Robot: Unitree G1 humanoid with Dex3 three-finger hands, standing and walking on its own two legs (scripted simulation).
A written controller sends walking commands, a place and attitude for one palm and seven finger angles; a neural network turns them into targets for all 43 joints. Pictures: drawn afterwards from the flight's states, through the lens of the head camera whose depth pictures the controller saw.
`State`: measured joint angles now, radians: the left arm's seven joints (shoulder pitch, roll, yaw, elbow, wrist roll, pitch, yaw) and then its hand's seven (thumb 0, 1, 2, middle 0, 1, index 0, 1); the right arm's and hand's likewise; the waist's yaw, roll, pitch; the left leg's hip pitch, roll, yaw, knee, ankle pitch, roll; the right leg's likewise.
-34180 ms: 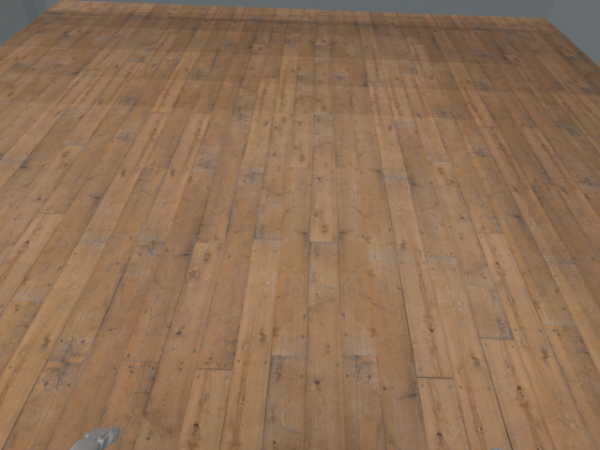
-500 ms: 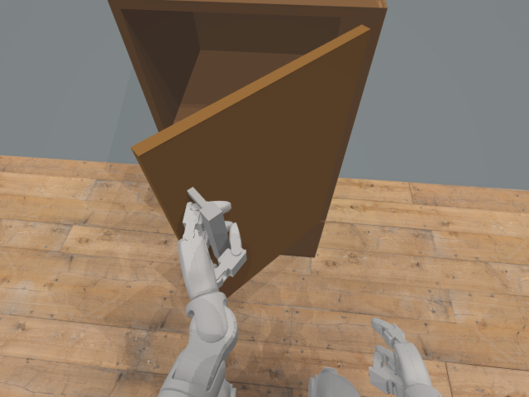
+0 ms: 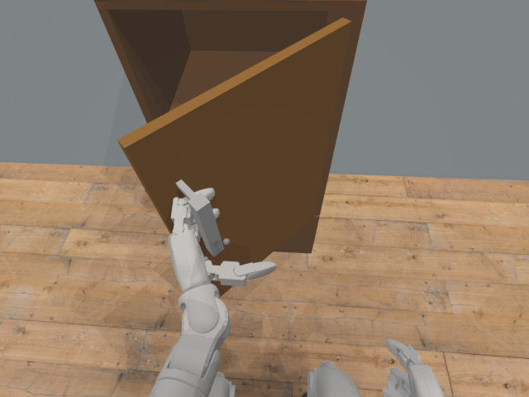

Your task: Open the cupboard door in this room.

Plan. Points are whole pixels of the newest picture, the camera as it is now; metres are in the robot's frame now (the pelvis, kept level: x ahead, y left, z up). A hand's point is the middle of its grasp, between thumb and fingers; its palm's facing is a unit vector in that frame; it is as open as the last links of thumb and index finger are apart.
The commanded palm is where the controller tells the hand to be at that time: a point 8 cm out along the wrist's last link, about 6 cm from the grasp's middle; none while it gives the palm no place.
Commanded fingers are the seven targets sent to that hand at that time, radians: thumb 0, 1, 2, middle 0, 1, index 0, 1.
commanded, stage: open thumb and fingers to let go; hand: left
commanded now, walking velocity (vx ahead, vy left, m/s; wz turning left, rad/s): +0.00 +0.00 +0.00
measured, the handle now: (200, 219) +0.37 +0.12 +0.04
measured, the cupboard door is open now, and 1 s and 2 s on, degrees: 46 47 47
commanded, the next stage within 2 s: slide the hand sideways off the handle in 0.20 s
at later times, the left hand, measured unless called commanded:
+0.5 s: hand (214, 261) +0.30 +0.09 +0.04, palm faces -0.17 -0.98 -0.07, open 16.0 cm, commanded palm +0.28 +0.13 +0.04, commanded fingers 0.00 -0.50 0.30 -0.15 -0.30 -0.15 -0.30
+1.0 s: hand (190, 291) +0.26 +0.11 +0.04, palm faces -0.08 -1.00 -0.01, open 16.3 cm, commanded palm +0.23 +0.17 +0.04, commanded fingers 0.00 -0.50 0.30 -0.15 -0.30 -0.15 -0.30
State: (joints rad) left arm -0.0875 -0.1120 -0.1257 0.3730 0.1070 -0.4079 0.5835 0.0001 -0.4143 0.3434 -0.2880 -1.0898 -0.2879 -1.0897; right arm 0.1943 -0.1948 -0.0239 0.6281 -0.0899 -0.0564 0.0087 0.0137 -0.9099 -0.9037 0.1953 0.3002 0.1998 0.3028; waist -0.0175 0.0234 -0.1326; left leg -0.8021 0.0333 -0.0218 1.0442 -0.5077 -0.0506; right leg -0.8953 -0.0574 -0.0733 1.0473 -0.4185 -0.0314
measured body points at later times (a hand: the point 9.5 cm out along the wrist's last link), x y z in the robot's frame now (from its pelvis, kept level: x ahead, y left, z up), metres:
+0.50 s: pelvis -0.01 +0.02 +0.00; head +0.07 +0.01 +0.44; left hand +0.31 +0.14 +0.04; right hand +0.16 -0.20 -0.11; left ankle +0.00 +0.15 -0.66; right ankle +0.05 -0.10 -0.66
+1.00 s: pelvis +0.01 +0.03 -0.01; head +0.08 +0.03 +0.43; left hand +0.26 +0.17 +0.04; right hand +0.19 -0.18 -0.10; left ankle +0.00 +0.15 -0.66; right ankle +0.05 -0.10 -0.66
